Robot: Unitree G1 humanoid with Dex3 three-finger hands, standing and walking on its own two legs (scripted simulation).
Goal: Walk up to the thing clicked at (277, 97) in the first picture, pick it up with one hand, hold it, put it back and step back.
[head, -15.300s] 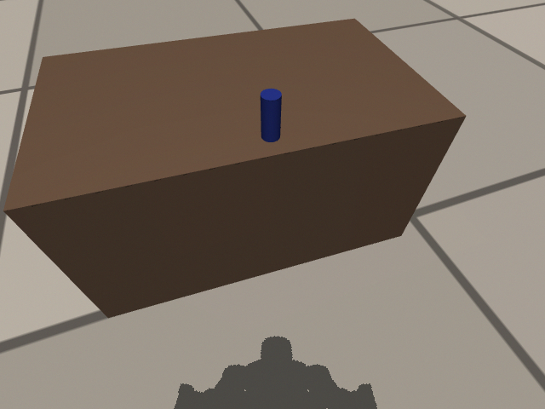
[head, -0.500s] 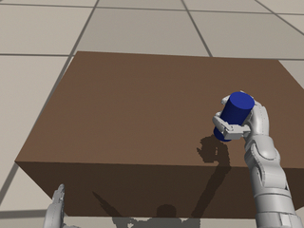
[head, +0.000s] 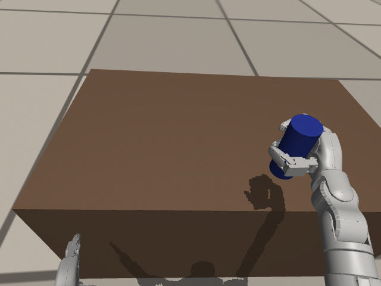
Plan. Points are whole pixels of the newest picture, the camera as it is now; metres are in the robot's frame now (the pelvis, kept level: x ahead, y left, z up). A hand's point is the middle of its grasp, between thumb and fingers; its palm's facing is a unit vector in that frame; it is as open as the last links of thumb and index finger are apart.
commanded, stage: hold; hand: right
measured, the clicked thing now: (293, 149) +0.34 -0.17 +0.16
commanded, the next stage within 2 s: none
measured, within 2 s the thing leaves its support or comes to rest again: neither
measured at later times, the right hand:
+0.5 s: hand (296, 144) +0.33 -0.17 +0.18, palm faces +0.11 +0.99 -0.04, open 7.8 cm
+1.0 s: hand (292, 145) +0.34 -0.17 +0.17, palm faces +0.11 +0.99 -0.03, open 7.8 cm
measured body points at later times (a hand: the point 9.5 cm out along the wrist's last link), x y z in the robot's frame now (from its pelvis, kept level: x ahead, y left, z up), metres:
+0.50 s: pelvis +0.01 +0.00 +0.00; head -0.01 +0.03 +0.45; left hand +0.17 +0.26 -0.08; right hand +0.32 -0.23 +0.18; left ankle +0.04 +0.13 -0.73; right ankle +0.00 -0.14 -0.73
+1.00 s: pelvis +0.01 +0.00 +0.00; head +0.00 +0.03 +0.45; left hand +0.18 +0.26 -0.08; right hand +0.33 -0.22 +0.17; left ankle +0.04 +0.13 -0.73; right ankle +0.00 -0.14 -0.73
